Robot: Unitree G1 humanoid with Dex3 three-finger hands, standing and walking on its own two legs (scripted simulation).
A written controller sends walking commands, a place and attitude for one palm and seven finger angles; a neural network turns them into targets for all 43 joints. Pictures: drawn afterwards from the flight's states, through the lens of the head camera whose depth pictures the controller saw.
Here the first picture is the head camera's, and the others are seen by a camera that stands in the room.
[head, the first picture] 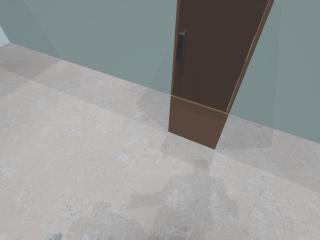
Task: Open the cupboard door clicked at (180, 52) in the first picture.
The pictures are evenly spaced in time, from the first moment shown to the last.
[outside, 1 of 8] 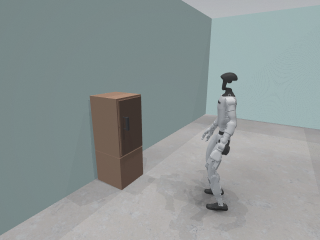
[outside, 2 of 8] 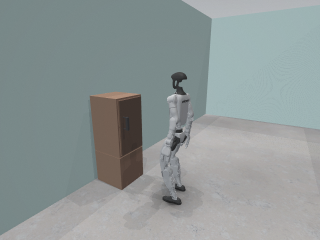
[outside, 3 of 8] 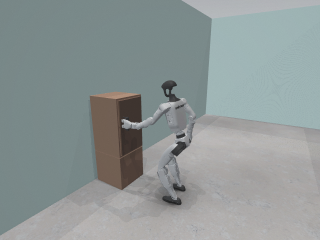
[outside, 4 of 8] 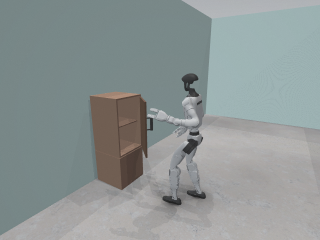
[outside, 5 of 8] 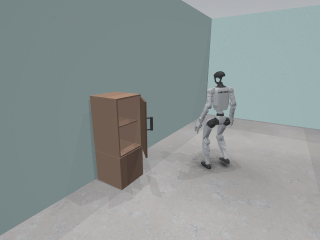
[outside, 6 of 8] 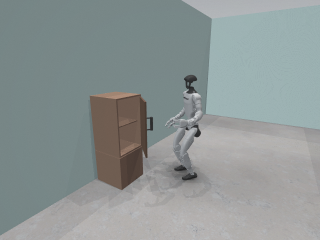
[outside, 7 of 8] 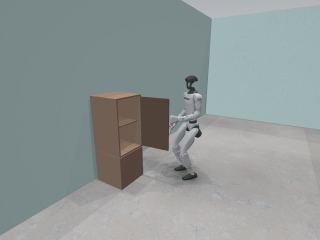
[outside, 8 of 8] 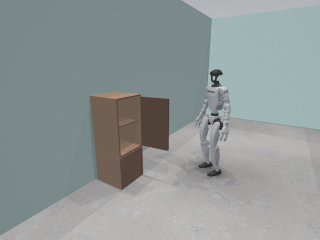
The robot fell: no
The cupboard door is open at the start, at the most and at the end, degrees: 0 96 96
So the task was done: yes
